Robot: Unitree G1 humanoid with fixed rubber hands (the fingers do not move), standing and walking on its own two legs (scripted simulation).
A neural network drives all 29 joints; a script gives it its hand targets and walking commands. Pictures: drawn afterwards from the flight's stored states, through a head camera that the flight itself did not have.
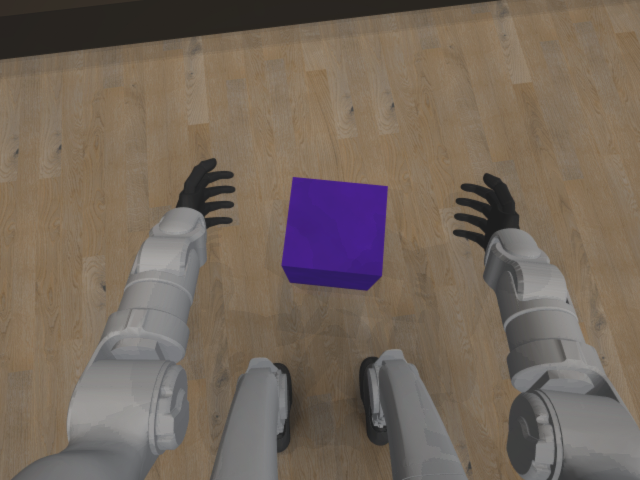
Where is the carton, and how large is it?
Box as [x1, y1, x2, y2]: [281, 177, 387, 290]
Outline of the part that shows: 293,177 281,265 289,281 366,290 381,276 387,186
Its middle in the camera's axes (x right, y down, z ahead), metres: +0.04 -0.01 +0.95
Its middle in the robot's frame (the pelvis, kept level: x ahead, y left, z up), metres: +0.52 -0.04 -0.54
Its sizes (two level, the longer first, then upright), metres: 0.210 0.200 0.250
